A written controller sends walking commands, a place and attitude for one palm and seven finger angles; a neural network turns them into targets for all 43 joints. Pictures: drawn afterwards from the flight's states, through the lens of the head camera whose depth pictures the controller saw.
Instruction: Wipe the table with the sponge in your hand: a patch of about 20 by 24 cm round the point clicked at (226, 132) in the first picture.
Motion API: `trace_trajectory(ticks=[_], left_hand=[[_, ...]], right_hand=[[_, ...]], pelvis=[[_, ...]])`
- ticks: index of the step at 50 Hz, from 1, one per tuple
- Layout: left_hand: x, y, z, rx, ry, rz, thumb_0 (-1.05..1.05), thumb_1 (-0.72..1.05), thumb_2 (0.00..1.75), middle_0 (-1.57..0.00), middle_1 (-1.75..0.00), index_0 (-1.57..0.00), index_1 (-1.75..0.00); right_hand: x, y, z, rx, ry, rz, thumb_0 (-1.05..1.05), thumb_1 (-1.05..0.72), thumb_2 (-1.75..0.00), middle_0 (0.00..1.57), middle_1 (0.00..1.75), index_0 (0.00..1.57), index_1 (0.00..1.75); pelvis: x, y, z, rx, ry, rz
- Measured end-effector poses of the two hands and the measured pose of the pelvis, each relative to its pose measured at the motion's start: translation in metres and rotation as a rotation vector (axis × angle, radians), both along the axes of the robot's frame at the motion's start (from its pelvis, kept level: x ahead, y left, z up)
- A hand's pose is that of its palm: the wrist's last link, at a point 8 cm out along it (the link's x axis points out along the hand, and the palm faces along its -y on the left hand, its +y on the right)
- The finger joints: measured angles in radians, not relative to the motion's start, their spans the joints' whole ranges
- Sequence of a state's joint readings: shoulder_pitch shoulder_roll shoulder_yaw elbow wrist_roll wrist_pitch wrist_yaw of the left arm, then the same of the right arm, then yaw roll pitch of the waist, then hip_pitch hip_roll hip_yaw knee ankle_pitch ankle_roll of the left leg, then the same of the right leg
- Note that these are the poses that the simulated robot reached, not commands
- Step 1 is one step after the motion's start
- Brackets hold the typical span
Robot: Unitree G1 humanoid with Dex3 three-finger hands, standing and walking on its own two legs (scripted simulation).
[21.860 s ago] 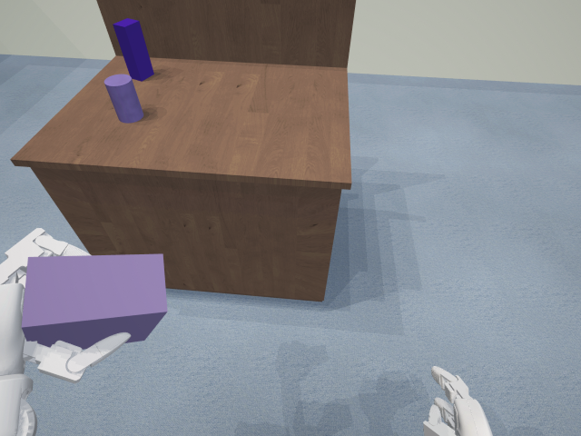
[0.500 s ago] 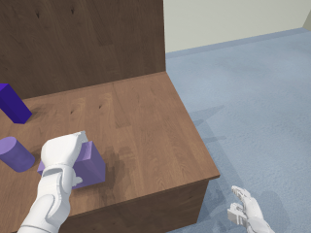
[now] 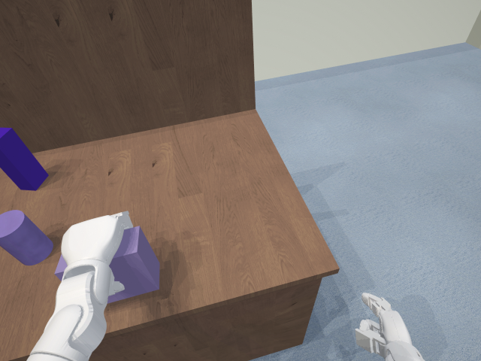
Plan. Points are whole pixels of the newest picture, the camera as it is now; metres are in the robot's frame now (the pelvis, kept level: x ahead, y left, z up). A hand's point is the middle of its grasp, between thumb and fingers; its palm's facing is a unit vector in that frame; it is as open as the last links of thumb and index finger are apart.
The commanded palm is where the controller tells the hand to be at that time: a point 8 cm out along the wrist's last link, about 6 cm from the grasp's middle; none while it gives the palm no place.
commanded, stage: lower the sponge onto the table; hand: left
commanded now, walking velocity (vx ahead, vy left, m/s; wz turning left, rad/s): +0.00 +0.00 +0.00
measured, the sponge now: (117, 273) +0.24 +0.28 -0.01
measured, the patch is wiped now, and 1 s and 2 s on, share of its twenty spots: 0.00 0.05 0.20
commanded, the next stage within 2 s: wipe forward along the first lane in 0.98 s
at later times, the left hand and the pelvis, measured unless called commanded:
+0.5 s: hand (119, 265) +0.25 +0.27 +0.02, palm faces -0.07 -0.10 -0.99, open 10.2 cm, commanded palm +0.23 +0.27 +0.08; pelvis +0.00 +0.00 +0.00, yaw +0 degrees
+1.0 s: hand (123, 266) +0.25 +0.27 +0.00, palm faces -0.08 -0.07 -0.99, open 10.2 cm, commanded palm +0.23 +0.27 +0.06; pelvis -0.01 -0.01 +0.00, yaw +0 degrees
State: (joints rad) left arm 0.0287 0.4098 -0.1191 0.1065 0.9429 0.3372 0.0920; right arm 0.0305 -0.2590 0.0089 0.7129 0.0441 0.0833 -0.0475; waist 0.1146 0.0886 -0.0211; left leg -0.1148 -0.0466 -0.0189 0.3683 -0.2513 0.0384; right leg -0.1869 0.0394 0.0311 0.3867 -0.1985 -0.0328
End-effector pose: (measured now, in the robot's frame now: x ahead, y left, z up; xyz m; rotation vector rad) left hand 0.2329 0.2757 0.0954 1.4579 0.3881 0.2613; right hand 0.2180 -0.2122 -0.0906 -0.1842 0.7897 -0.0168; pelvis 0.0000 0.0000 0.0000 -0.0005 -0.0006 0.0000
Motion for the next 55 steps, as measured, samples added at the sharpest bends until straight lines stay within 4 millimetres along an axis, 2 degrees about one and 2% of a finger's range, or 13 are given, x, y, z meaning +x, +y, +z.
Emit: trace_trajectory(ticks=[6,12,30,55], left_hand=[[0.0,-0.006,-0.008,-0.002,0.011,-0.042,-0.01,-0.51,1.03,-0.71,-1.32,-0.73,-1.32],[0.0,-0.01,-0.008,0.015,-0.018,-0.054,-0.01,-0.51,1.03,-0.71,-1.32,-0.73,-1.32],[-0.003,-0.009,-0.026,0.012,0.022,-0.015,-0.01,-0.51,1.03,-0.71,-1.32,-0.73,-1.33],[0.004,-0.008,-0.037,0.023,0.017,-0.013,-0.01,-0.51,1.03,-0.71,-1.32,-0.73,-1.32]], right_hand=[[-0.006,-0.004,-0.002,-0.014,0.006,-0.009,0.01,-0.9,-0.9,0.2,0.3,0.2,0.3],[-0.01,-0.005,-0.003,-0.004,0.009,-0.023,0.01,-0.9,-0.9,0.2,0.3,0.2,0.3],[-0.012,-0.01,-0.002,-0.008,0.003,-0.032,0.01,-0.9,-0.9,0.2,0.3,0.2,0.3],[-0.028,-0.021,-0.011,-0.012,0.041,-0.08,0.01,-0.9,-0.9,0.2,0.3,0.2,0.3]], pelvis=[[-0.002,0.0,0.0,0.0,0.005,0.0],[-0.002,0.0,-0.001,0.001,0.008,-0.005],[-0.006,-0.005,-0.002,0.003,0.014,-0.004],[-0.007,-0.006,-0.005,0.004,0.044,-0.01]])
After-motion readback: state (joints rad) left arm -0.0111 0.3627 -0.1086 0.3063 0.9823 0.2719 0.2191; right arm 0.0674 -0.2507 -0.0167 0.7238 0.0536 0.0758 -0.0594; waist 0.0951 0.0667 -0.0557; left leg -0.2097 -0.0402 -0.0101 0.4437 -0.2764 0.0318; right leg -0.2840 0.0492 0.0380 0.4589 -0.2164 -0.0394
